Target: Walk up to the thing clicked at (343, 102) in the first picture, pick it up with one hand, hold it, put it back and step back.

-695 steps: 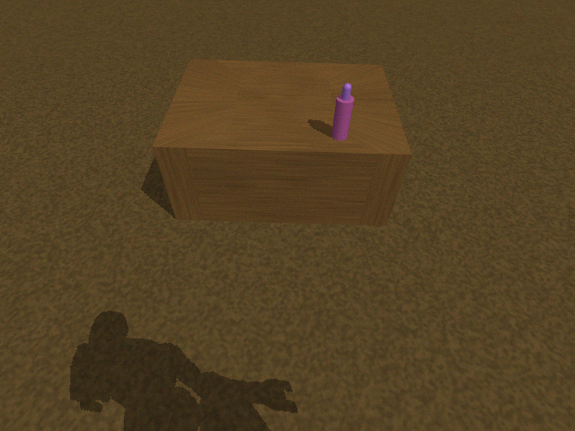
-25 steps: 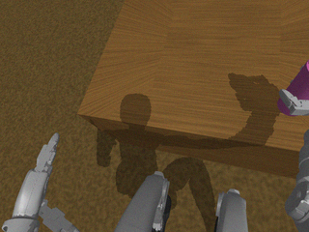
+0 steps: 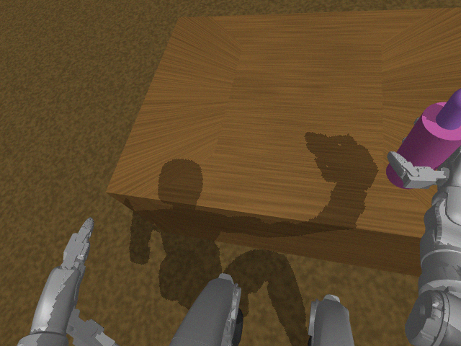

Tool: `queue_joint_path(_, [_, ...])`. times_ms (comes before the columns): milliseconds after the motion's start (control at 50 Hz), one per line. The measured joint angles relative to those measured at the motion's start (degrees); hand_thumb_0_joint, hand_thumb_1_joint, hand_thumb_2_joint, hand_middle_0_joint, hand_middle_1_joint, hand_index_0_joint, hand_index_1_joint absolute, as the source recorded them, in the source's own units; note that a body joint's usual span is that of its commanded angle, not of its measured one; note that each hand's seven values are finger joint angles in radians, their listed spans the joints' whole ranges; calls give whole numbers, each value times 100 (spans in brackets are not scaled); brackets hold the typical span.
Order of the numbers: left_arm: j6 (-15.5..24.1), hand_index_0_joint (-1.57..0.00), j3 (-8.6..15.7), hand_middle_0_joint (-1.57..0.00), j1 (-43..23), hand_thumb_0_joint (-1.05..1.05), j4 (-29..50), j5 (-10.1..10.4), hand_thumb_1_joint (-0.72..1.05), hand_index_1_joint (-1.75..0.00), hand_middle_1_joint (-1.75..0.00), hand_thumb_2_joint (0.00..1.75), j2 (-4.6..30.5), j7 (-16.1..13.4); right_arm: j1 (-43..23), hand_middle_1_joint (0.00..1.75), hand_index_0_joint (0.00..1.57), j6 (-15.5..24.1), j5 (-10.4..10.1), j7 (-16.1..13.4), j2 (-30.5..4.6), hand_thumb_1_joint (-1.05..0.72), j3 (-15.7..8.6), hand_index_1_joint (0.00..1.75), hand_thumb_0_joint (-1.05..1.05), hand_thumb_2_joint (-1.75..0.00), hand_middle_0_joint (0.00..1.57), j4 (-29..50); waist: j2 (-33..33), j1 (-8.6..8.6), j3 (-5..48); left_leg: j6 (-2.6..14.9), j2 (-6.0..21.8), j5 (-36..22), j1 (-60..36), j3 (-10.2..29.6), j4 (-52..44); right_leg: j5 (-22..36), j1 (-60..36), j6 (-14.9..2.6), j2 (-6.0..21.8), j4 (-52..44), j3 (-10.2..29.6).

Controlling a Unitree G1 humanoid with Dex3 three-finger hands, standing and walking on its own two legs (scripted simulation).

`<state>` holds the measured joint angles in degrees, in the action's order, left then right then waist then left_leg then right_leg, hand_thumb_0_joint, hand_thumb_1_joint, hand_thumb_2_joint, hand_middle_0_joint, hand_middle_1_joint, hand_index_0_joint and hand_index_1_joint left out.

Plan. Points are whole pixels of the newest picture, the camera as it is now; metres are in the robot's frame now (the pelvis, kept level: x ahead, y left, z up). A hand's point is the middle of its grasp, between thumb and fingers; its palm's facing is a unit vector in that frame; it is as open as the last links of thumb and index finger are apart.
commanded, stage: lift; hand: right
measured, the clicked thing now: (431, 141) +0.47 -0.22 +0.03
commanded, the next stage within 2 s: hold in 1.28 s
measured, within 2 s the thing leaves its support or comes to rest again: neither
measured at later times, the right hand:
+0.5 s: hand (439, 157) +0.41 -0.21 +0.08, palm faces +0.24 +0.97 +0.00, open 9.1 cm
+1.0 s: hand (441, 158) +0.38 -0.19 +0.12, palm faces +0.24 +0.97 +0.01, open 9.1 cm
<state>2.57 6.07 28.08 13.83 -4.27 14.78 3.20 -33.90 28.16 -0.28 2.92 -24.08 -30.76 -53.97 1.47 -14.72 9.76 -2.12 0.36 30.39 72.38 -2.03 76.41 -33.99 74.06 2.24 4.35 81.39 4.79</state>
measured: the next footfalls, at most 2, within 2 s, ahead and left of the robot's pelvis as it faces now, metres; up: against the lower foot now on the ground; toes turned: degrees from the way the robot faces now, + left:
none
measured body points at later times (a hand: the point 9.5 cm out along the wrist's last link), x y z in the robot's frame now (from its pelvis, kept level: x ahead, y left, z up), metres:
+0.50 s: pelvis +0.01 +0.00 +0.05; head +0.10 -0.03 +0.49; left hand +0.17 +0.26 +0.06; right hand +0.39 -0.26 +0.08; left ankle +0.05 +0.15 -0.59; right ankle +0.03 -0.13 -0.59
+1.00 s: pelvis +0.02 +0.00 +0.08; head +0.08 -0.01 +0.53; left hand +0.18 +0.26 +0.06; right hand +0.36 -0.24 +0.12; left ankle +0.05 +0.15 -0.59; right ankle +0.03 -0.13 -0.59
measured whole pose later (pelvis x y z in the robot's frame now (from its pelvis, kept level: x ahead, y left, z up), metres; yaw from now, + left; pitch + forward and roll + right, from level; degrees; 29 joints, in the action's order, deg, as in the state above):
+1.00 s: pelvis +0.02 +0.00 +0.08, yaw -2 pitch +13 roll +1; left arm -1.1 5.5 24.9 -5.7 -0.7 11.7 -0.7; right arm -11.8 20.3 -5.7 -1.7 -9.2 -14.9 -27.7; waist 1.1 -4.3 6.6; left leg -2.3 2.1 25.9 44.0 0.3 57.2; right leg -27.8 43.5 1.9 2.9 58.5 0.8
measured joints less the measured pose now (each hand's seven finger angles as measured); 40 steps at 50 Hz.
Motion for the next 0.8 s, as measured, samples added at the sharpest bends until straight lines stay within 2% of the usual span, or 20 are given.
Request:
queue_joint_path(240, [-179, -5, 1, -5, -24, -1, -610, 114, -54, -5, -5, 6, -111, -85, 797, 111, 78, -273, -212, -162, 673, 31, 508, 114, 0, -110, 74, 953, -61, 412, 23, -23, 56, -108, -917, 82, -600, 146, -967, -36, -41, -681, -138])
queue_joint_path(440, [-274, -5, 15, -5, -106, -1, -1147, 220, -55, -5, -4, 6, -168, -201, 1337, 111, 78, -493, -367, -256, 1021, 32, 939, 114, 0, -111, 74, 1605, -37, 700, -60, -32, 117, -234, -1622, 158, -1092, 322, -1733, -53, -94, -1276, -256])
queue_joint_path(560, [-318, -5, -44, -5, -165, -1, -1388, 261, -55, -5, -4, 5, -232, -247, 1572, 112, 78, -606, -413, -296, 1182, 33, 1131, 114, 0, -112, 74, 1935, -20, 819, -143, -29, 139, -294, -1940, 191, -1303, 408, -2086, -50, -113, -1546, -307])
queue_joint_path(800, [-329, -4, 6, -4, -274, -1, -1750, 332, -54, -4, -4, 5, -240, -358, 1961, 112, 79, -709, -505, -398, 1386, 34, 1422, 114, 0, -113, 74, 2379, -30, 965, -278, -21, 159, -394, -2497, 221, -1689, 544, -2688, -45, -130, -2006, -366])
